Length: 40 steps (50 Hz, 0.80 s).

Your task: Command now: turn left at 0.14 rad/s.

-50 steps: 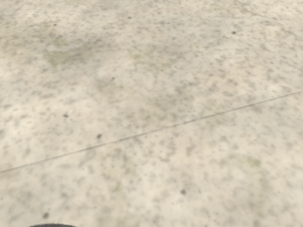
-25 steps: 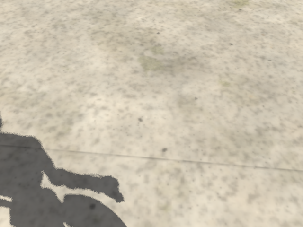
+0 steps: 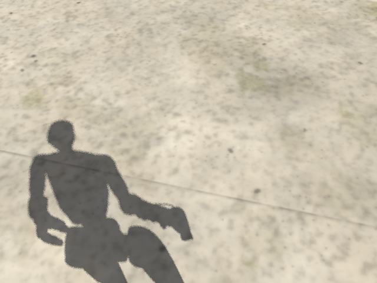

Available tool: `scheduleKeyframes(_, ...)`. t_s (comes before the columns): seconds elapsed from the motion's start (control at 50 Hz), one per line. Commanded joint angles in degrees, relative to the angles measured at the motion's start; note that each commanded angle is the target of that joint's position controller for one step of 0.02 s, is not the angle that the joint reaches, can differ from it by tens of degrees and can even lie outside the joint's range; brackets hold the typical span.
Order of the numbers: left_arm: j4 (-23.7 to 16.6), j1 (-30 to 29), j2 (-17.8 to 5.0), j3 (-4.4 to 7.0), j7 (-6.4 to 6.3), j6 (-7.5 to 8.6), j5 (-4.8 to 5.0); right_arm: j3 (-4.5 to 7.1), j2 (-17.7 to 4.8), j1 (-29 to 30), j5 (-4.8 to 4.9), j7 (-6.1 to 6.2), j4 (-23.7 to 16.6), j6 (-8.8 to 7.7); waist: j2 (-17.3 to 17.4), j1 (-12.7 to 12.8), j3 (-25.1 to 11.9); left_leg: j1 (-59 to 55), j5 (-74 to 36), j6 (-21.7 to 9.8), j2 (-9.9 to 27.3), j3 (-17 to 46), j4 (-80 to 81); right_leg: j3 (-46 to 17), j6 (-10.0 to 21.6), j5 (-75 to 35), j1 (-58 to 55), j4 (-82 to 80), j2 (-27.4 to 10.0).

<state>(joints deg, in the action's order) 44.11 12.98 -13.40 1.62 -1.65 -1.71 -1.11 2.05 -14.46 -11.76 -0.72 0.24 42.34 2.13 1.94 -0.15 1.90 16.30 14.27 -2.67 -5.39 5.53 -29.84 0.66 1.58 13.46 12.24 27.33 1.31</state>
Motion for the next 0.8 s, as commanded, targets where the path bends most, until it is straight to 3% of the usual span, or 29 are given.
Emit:
scheduleKeyframes(0.02, -4.4, -4.4, -7.7, 0.95, 0.33, 1.87, -0.06, 1.05, -5.4, -2.3, -0.34, 0.17, -2.2, -0.22, -11.6, -2.4, -1.3, -3.5, 9.3, 0.6, 2.9, 0.1, -3.0, -17.6, 9.4, -12.8, 3.2, -13.2, -18.8)
scheduleKeyframes(0.04, -4.2, -5.5, -6.3, 0.36, 0.55, 2.12, 0.17, 0.98, -4.9, -2.0, -0.27, -0.13, -1.5, -0.2, -10.9, -2.8, -1.1, -5.1, 4.9, 0.4, 2.8, 0.0, -0.2, -14.3, 7.6, -10.8, 3.5, -12.4, -15.5)
scheduleKeyframes(0.06, -3.7, -5.3, -6.7, 0.42, 0.52, 2.02, 0.06, 0.81, -4.5, -1.1, -0.22, -0.33, -1.1, -0.37, -10.8, -2.5, -0.5, -6.1, -0.6, 0.6, 3.0, 0.0, 2.9, -11.3, 5.5, -9.1, 2.8, -11.3, -12.3)
scheduleKeyframes(0.1, -2.9, -3.3, -7.6, 0.66, 0.21, 2.15, 0.41, 0.65, -5.1, -0.5, -0.75, -0.54, -0.7, -0.89, -10.4, -1.5, -2.2, -7.5, -8.4, 1.1, 4.9, 1.6, 6.4, -9.2, 3.2, -10.4, -0.3, -9.1, -9.8)
scheduleKeyframes(0.14, -2.3, -0.8, -7.1, 0.67, 0.46, 2.03, 0.8, 0.74, -5.6, -1.0, -0.16, -0.2, 1.0, -1.35, -5.7, 0.0, -2.5, -6.6, -8.8, 1.4, 6.1, 3.1, 6.5, -8.6, 2.3, -4.3, -1.0, -10.1, -8.0)
scheduleKeyframes(0.16, -1.9, -1.2, -6.7, 0.51, 0.48, 1.88, 0.56, 0.3, -4.3, -1.8, -0.15, -0.12, 2.1, -1.39, -5.3, -0.2, -2.7, -6.2, -4.2, 1.3, 5.6, 2.7, 7.3, -8.6, 2.4, 4.5, -1.7, -11.1, -7.7)
scheduleKeyframes(0.2, -0.9, 0.0, -8.8, 1.42, 0.65, 1.04, 0.33, 0.57, -4.6, -2.2, -0.89, 0.02, 3.1, -1.32, -7.4, 0.5, 0.5, -1.4, 8.2, 0.1, 2.4, -0.9, 2.7, -11.2, 4.2, 22.7, -0.5, -13.3, -8.0)
scheduleKeyframes(0.24, -0.1, 1.9, -10.4, 2.23, 0.93, 0.49, 0.14, 0.55, -4.1, -1.3, -1.5, -0.49, 2.7, -1.51, -8.7, 1.0, 4.7, 4.7, 11.2, -0.6, 1.7, -5.1, -3.1, -17.6, 8.1, 33.6, 0.5, -17.7, -13.2)
scheduleKeyframes(0.28, 0.2, 1.2, -10.2, 2.66, 1.28, 0.88, 0.29, 0.24, -3.0, -1.2, -1.61, -1.06, 2.5, -2.38, -8.1, 0.3, 6.0, 4.0, 7.8, -1.0, 4.5, -6.5, -5.8, -20.5, 10.2, 32.5, 2.9, -19.3, -16.5)
scheduleKeyframes(0.3, -0.1, -0.7, -9.9, 2.73, 1.53, 1.18, 0.28, 0.22, -2.8, -3.1, -1.37, -1.3, 3.2, -2.87, -7.8, -1.0, 5.3, 1.1, 7.3, -1.6, 4.8, -6.9, -4.3, -18.8, 9.9, 30.1, 4.2, -18.7, -15.8)
scheduleKeyframes(0.34, -1.1, -4.9, -8.7, 2.72, 2.1, 1.72, 0.43, 0.46, -3.0, -10.0, -1.01, -1.52, 6.2, -3.92, -6.2, -4.6, 4.3, -10.7, 7.3, -3.5, 3.6, -6.6, 4.0, -12.0, 7.6, 26.8, 10.7, -13.1, -10.8)
scheduleKeyframes(0.36, -2.3, -7.5, -6.3, 2.16, 2.31, 2.05, 0.45, 1.24, -6.1, -14.9, -1.24, -1.02, 7.7, -4.54, 0.3, -6.7, 4.8, -15.4, 15.1, -5.6, 8.6, 3.7, 11.5, -6.5, 5.5, 23.5, 17.0, -2.9, -6.2)
scheduleKeyframes(0.38, -4.3, -9.4, -3.2, 1.3, 2.71, 2.67, 0.7, 2.64, -11.1, -19.6, -0.93, -0.59, 9.0, -5.11, 12.2, -7.6, 5.2, -19.3, 31.9, -10.1, 20.1, 25.8, 23.1, 2.7, 2.6, 15.9, 26.0, 13.8, 1.7)
scheduleKeyframes(0.4, -4.6, -10.2, -6.5, 2.04, 2.63, 3.11, -0.54, 2.62, -11.0, -19.2, -1.16, -0.69, 9.2, -5.12, 8.7, -7.1, 8.2, -17.9, 30.8, -12.5, 25.2, 33.5, 26.1, -0.8, 3.3, 16.3, 30.5, 21.6, 0.9)
scheduleKeyframes(0.42, -3.6, -7.8, -7.0, 2.31, 2.97, 3.58, -0.46, 2.3, -9.8, -15.6, -1.13, -0.54, 8.4, -5.28, 4.4, -3.8, 8.0, -16.8, 26.4, -12.6, 24.3, 29.9, 24.9, -3.4, 3.8, 12.2, 30.0, 25.1, -1.1)
scheduleKeyframes(0.46, -1.3, -4.6, -6.6, 2.29, 3.8, 4.18, -0.09, 1.92, -7.9, -11.4, -1.01, 0.0, 7.4, -6.22, 2.7, -1.4, 4.3, -19.0, 16.5, -8.9, 20.4, 19.6, 25.1, -4.0, 3.8, 5.5, 28.5, 27.1, -2.8)
scheduleKeyframes(0.52, -0.1, -4.5, -5.4, 2.08, 4.32, 3.6, -0.5, 1.18, -5.7, -13.9, -0.78, 0.37, 9.2, -7.47, 2.6, -2.0, 1.8, -21.0, -0.3, -6.7, 17.4, 8.0, 24.3, -4.2, 2.3, -0.5, 28.8, 30.0, -2.1)
scheduleKeyframes(0.62, -2.6, -11.5, -4.4, 1.5, 4.61, 2.99, -0.93, 0.72, -4.9, -16.6, -0.66, 0.43, 11.3, -7.73, 2.4, -3.6, 4.6, -20.2, -13.0, -6.7, 17.4, -1.6, 24.4, -2.3, -0.2, -5.8, 33.2, 26.1, -2.7)
scheduleKeyframes(0.72, -5.8, -17.7, -2.8, 0.2, 5.48, 3.24, -1.04, 0.4, -5.3, -16.8, -0.58, 0.61, 13.3, -7.82, 3.0, -4.1, 7.2, -17.7, -27.0, -5.7, 17.6, -8.8, 22.4, 4.6, 1.8, -8.6, 25.1, 11.5, -2.7)
scheduleKeyframes(0.76, -4.8, -14.0, -2.7, 0.23, 4.9, 3.71, -1.23, 0.33, -6.1, -16.9, -0.34, 0.85, 14.6, -7.58, 3.8, -2.1, 5.4, -18.4, -48.5, -4.8, 17.7, -10.7, 15.5, 7.2, 4.0, -7.4, 17.1, 7.7, 0.4)
scheduleKeyframes(0.78, -2.9, -8.5, -3.4, 0.6, 4.36, 4.13, -1.36, 0.53, -7.1, -16.2, -0.19, 1.06, 15.0, -7.42, 4.6, 0.3, 2.4, -19.0, -58.3, -4.0, 17.4, -11.2, 8.7, 7.7, 5.2, -6.9, 11.5, 6.8, 2.6)
scheduleKeyframes(0.8, 0.3, 0.3, -4.7, 1.25, 3.84, 4.78, -1.52, 0.67, -7.7, -15.2, -0.01, 1.22, 15.0, -7.13, 4.4, 3.8, -2.2, -18.5, -59.6, -2.9, 16.6, -11.5, -0.9, 7.1, 6.4, -9.4, 3.0, 3.5, 4.1)
